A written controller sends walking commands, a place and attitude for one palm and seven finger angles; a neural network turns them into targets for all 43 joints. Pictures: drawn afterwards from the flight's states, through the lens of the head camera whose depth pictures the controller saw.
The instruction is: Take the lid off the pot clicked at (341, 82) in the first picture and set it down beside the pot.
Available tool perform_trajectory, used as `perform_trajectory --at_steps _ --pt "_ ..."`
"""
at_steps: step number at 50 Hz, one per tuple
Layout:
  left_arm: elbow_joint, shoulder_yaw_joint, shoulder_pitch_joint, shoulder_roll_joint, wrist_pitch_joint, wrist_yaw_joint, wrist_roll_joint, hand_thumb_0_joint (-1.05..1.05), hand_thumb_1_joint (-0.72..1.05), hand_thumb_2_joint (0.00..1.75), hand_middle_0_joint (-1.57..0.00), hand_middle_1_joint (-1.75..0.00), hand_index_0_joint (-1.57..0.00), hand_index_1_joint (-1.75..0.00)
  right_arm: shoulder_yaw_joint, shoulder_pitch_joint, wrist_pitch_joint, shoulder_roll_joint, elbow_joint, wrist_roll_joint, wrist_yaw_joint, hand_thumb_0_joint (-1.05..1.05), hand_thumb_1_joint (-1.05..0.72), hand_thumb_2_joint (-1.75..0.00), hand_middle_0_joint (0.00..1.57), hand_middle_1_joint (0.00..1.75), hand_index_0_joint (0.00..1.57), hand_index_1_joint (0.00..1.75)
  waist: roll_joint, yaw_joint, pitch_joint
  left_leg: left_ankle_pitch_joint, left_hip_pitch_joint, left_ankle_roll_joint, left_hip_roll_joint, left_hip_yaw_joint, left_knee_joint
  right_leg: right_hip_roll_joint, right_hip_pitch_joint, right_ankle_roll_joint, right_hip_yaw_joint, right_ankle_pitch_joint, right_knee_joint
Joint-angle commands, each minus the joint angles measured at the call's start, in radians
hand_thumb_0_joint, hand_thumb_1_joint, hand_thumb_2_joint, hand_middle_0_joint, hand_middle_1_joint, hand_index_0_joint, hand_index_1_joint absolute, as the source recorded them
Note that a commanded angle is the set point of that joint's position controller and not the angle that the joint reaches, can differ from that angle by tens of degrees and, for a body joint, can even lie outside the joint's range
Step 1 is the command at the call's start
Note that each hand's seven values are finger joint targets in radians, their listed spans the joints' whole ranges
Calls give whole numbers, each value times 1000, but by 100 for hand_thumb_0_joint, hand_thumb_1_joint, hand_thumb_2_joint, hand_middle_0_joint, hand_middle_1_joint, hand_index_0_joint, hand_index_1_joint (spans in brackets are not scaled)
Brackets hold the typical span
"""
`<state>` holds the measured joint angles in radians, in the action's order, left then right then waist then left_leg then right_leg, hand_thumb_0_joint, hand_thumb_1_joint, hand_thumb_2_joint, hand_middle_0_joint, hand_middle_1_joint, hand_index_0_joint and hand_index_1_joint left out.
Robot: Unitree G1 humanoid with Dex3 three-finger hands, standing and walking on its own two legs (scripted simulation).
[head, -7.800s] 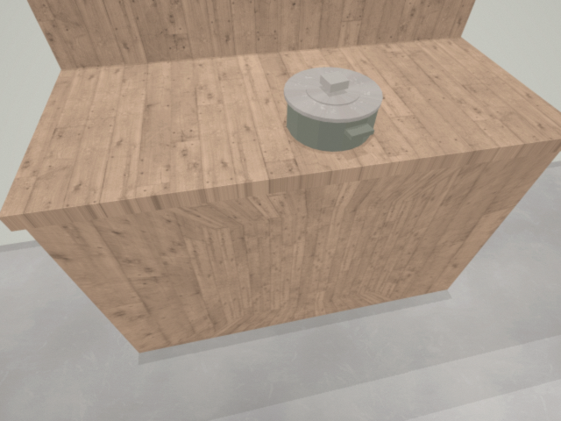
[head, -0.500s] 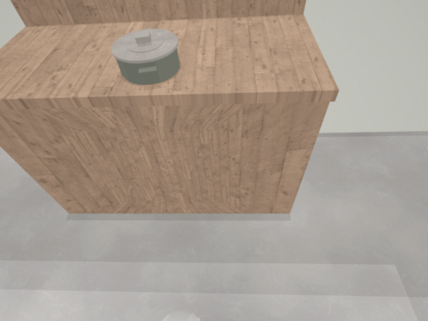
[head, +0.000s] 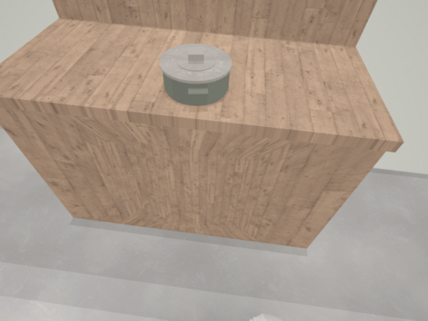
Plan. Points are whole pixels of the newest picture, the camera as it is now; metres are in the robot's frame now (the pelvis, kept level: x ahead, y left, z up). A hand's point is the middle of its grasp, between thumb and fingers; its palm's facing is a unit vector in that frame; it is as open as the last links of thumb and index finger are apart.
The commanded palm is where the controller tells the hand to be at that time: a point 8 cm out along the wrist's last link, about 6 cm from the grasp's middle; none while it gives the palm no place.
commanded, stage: take the last steps up to it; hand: left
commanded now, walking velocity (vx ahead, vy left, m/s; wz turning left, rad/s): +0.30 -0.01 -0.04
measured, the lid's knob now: (195, 53) +0.74 +0.13 +0.12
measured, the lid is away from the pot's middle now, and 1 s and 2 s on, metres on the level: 0.00 0.00 0.00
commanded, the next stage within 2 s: come to a stop and stand still in 0.38 s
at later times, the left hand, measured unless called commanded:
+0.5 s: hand (160, 257) +0.28 +0.15 -0.16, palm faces +0.04 -0.97 -0.22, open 7.2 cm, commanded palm none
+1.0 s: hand (145, 265) +0.26 +0.19 -0.18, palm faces +0.01 -0.95 -0.30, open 7.3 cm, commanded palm none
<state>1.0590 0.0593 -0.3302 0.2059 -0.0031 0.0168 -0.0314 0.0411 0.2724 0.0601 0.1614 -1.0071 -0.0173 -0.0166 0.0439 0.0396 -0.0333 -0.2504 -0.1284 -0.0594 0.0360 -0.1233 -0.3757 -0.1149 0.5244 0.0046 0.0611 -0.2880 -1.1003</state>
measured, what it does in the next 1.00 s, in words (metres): walks ahead: right foot, then left foot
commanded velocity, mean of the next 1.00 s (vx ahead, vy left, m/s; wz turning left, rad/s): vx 0.01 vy -0.01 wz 0.00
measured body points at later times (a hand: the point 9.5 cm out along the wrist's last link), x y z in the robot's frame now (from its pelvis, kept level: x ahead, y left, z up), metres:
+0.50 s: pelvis +0.20 -0.03 +0.00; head +0.23 -0.04 +0.44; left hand +0.28 +0.21 -0.15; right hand +0.19 -0.25 -0.17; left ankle +0.19 +0.11 -0.68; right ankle +0.23 -0.12 -0.74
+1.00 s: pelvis +0.22 -0.02 -0.02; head +0.25 -0.03 +0.42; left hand +0.26 +0.24 -0.16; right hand +0.33 -0.26 -0.17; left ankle +0.31 +0.12 -0.74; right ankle +0.21 -0.16 -0.75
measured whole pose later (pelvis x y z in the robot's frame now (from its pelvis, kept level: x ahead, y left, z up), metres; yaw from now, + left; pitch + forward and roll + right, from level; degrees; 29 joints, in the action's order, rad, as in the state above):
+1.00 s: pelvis +0.22 -0.02 -0.02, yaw -4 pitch +1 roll +2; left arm 0.93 0.04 -0.27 0.23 0.02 -0.04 -0.03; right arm 0.05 0.10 -0.04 0.17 -0.92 -0.02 -0.01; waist 0.02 0.05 -0.05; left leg -0.26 -0.46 0.01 -0.05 -0.06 -0.64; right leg -0.04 0.32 0.00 -0.06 -0.37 -0.65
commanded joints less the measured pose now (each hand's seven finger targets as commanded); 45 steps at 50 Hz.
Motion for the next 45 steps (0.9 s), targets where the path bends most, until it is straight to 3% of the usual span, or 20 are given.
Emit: perform_trajectory --at_steps 1,9,11,13,14,15,16,17,18,21,26,28,30,31,32,34,35,38,40,45 --pt "-87 10 44 33 -15 2 7 0 90 90 -20 -30 -20 -30 14 109 32 119 -8 8 -7 0 -90 -90 20 30 20 30 -92 -21 -57 215 77 -153 -294 207 249 -38 172 16 -36 86 67" --pt "-172 3 262 17 -26 11 14 0 90 90 -20 -30 -20 -30 14 205 28 132 -76 -8 -13 0 -90 -90 20 30 20 30 -106 -82 -93 403 146 -130 -296 147 159 16 75 -23 29 88 409" --pt "-166 8 216 25 -30 10 13 0 90 90 -20 -30 -20 -30 13 198 25 139 -85 -10 -13 0 -90 -90 20 30 20 30 -113 -52 -74 505 102 -114 -289 120 73 53 -70 -42 55 81 463" --pt "-96 21 -7 68 -48 2 7 0 90 90 -20 -30 -20 -30 10 193 22 135 -93 0 -12 0 -90 -90 20 30 20 30 -55 43 38 593 7 -58 -211 68 -227 98 -415 -68 72 155 557" --pt "-54 46 -154 151 -64 -11 1 0 90 90 -20 -30 -20 -30 8 218 23 100 -83 12 -7 0 -90 -90 20 30 20 30 90 88 162 328 -228 -5 -124 9 -520 -108 -702 -152 -196 248 578" --pt "-47 61 -221 248 -63 -20 19 0 90 90 -20 -30 -20 -30 5 260 20 67 -56 19 -7 0 -90 -90 20 30 20 30 221 68 236 -324 -406 41 -7 23 -878 -392 -778 -283 -586 415 753" --pt "-59 59 -157 222 -55 -24 32 0 90 90 -20 -30 -20 -30 15 177 12 101 -52 18 -10 0 -90 -90 20 30 20 30 80 74 197 -304 -404 25 -62 140 -959 -362 -623 -295 -557 209 815" --pt "-84 47 -55 180 -50 -29 29 0 90 90 -20 -30 -20 -30 15 116 7 76 -33 11 -4 0 -90 -90 20 30 20 30 48 41 85 -224 -449 24 -101 147 -970 -317 -479 -267 -485 78 850" --pt "-99 35 15 126 -52 -34 27 0 90 90 -20 -30 -20 -30 10 96 -3 68 -29 1 -1 0 -90 -90 20 30 20 30 40 10 21 -164 -440 28 -137 159 -927 -276 -364 -242 -390 51 865" --pt "-110 21 88 70 -59 -42 14 0 90 90 -20 -30 -20 -30 4 155 -30 23 -48 -7 1 0 -90 -90 20 30 20 30 49 -61 36 -151 -327 65 -153 122 -727 -203 -239 -199 -177 227 859" --pt "-74 17 61 75 -58 -39 11 0 90 90 -20 -30 -20 -30 -7 91 -30 -19 -30 2 4 0 -90 -90 20 30 20 30 69 -48 44 -54 -241 105 -101 54 -402 -136 -258 -176 -96 460 816" --pt "-62 10 54 80 -44 -46 16 0 90 90 -20 -30 -20 -30 -12 68 -32 -8 -32 5 -2 0 -90 -90 20 30 20 30 74 -41 66 16 -181 113 -79 56 -275 -104 -314 -145 -68 570 745" --pt "-49 6 62 91 -26 -51 21 0 90 90 -20 -30 -20 -30 -2 72 -37 20 -42 10 -7 0 -90 -90 20 30 20 30 91 -56 70 183 -70 112 -81 62 -96 -73 -304 -100 -39 523 655" --pt "-57 3 45 76 -16 -54 22 0 90 90 -20 -30 -20 -30 8 64 -36 59 -31 11 -11 0 -90 -90 20 30 20 30 11 -53 51 373 -11 96 -120 91 -64 -43 -246 -62 -35 444 603" --pt "-64 -1 15 57 -5 -58 25 0 90 90 -20 -30 -20 -30 18 53 -38 113 -15 7 -13 0 -90 -90 20 30 20 30 -99 -45 49 676 37 41 -239 191 -65 8 -184 -19 -11 267 552" --pt "-71 -5 -25 47 16 -67 28 0 90 90 -20 -30 -20 -30 30 51 -55 173 -1 4 -23 0 -90 -90 20 30 20 30 -311 -49 58 969 1 -80 -393 314 4 92 -190 19 28 -241 334" --pt "-68 -2 -33 72 28 -72 33 0 90 90 -20 -30 -20 -30 26 40 -61 192 6 2 -34 0 -90 -90 20 30 20 30 -354 -53 82 1029 -24 -134 -427 359 10 105 -191 21 -37 -365 179" --pt "-78 18 -9 81 34 -69 27 0 90 90 -20 -30 -20 -30 38 -31 -76 190 49 -6 -42 0 -90 -90 20 30 20 30 -187 -51 108 931 34 -150 -393 301 -42 113 -59 25 -104 -301 -49" --pt "-97 22 -6 75 39 -62 30 0 90 90 -20 -30 -20 -30 42 -80 -78 187 79 -4 -40 0 -90 -90 20 30 20 30 -148 -41 130 792 23 -137 -376 267 -38 106 -49 33 -113 -259 -71" --pt "-128 17 -14 54 45 -47 26 0 90 90 -20 -30 -20 -30 52 -132 -85 188 102 -9 -26 0 -90 -90 20 30 20 30 -241 -40 116 325 -83 -103 -344 277 35 82 -177 17 -63 -248 222"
